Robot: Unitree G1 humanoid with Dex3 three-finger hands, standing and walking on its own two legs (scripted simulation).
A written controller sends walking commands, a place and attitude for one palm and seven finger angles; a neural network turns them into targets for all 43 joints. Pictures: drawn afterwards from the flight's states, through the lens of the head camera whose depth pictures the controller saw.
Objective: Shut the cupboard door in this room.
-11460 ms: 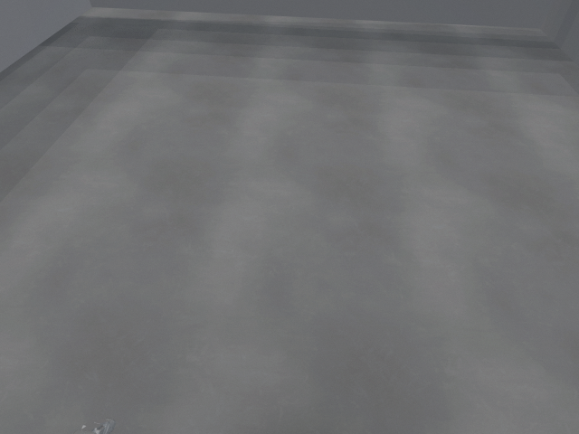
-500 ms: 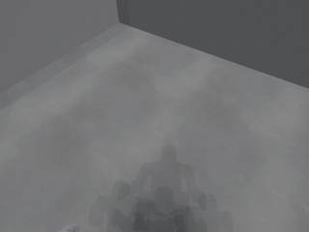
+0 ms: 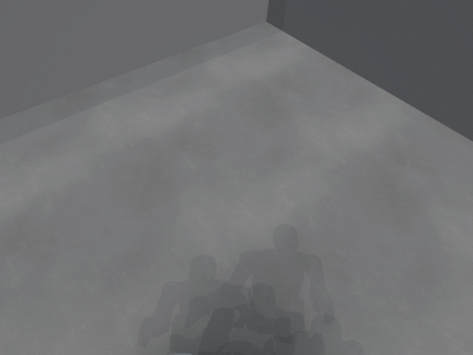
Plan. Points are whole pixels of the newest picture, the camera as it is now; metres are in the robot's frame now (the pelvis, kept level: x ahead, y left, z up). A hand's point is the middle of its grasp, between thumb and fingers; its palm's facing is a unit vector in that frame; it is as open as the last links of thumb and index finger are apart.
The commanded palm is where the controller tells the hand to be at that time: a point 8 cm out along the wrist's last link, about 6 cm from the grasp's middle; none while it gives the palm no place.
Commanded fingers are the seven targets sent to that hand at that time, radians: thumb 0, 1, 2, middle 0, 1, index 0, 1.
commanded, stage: turn or walk to find it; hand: left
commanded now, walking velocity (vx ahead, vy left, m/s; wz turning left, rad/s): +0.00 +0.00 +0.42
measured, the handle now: out of the picture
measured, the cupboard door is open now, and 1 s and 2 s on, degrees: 78 78 78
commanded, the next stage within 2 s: none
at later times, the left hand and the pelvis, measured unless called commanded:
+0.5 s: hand out of the picture +0.03 +0.17 -0.13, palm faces +0.22 -0.93 -0.28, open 7.4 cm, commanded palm none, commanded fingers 0.00 0.90 0.90 -0.20 -0.30 -0.20 -0.30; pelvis -0.01 -0.04 +0.01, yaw +13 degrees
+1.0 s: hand out of the picture -0.09 +0.22 -0.16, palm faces +0.45 -0.86 -0.25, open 7.4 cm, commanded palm none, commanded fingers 0.00 0.90 0.90 -0.20 -0.30 -0.20 -0.30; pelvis -0.05 +0.00 +0.02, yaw +24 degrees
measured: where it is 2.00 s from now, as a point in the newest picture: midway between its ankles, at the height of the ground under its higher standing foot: outside the picture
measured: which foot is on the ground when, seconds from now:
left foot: down 0.00-0.36, up 0.38-0.76, down 0.78-1.00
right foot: up 0.00-0.34, down 0.36-0.78, up 0.80-1.00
